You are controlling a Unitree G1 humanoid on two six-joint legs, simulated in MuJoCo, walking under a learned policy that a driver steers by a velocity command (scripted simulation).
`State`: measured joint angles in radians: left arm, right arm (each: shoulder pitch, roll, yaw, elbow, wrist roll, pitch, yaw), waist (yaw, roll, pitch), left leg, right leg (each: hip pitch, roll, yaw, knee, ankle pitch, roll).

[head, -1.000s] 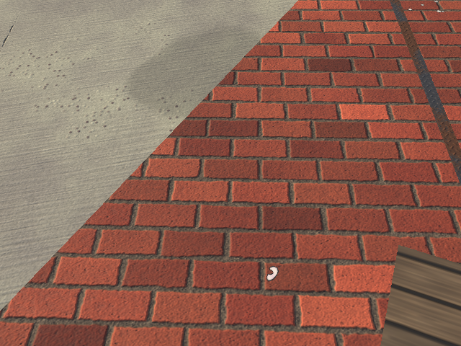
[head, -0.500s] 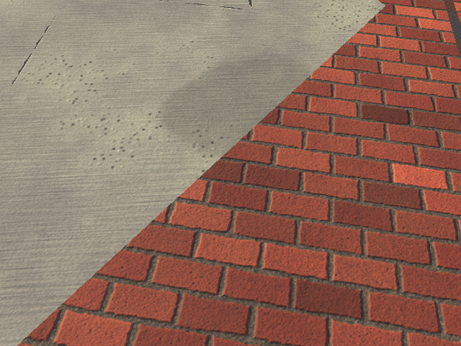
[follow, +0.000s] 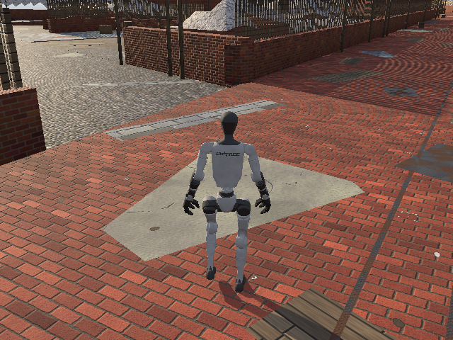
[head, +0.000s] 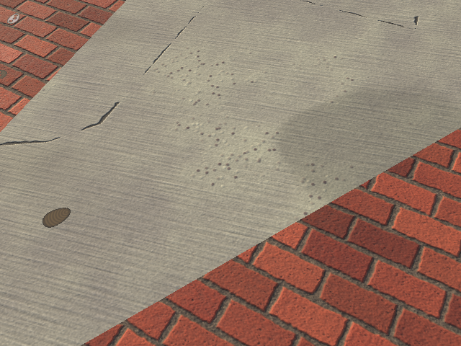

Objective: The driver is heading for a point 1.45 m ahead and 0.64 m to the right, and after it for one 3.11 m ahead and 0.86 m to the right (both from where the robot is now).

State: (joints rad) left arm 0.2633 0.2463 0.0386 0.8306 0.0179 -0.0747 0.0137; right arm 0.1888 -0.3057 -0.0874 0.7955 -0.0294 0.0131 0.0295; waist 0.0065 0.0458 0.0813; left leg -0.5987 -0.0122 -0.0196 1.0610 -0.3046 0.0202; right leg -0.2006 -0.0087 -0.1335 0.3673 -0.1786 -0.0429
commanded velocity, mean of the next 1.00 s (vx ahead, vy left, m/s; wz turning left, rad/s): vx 0.08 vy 0.00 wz -0.34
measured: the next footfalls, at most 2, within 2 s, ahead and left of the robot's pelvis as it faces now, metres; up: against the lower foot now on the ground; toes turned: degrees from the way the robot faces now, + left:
left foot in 0.18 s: +0.17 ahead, +0.12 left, +0.00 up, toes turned +0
right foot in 0.58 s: +0.05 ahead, -0.09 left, +0.00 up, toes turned -15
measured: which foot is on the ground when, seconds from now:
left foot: up 0.00-0.16, down 0.18-0.58, up 0.60-1.00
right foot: down 0.00-0.20, up 0.22-0.56, down 0.58-1.00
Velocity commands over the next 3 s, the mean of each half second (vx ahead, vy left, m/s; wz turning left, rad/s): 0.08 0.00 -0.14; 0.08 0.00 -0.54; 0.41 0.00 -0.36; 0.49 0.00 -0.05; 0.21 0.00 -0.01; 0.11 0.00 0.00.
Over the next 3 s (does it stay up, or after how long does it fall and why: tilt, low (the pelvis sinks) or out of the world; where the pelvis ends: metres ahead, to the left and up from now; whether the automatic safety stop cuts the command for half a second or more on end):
stays up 0.58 -0.42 0.00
